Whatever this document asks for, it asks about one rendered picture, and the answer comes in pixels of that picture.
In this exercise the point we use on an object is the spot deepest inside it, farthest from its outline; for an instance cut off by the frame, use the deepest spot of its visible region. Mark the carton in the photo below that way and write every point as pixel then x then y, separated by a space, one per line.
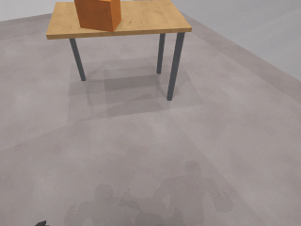
pixel 102 15

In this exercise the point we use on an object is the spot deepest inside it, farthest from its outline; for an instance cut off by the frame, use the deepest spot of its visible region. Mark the table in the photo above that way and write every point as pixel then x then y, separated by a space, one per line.
pixel 138 17

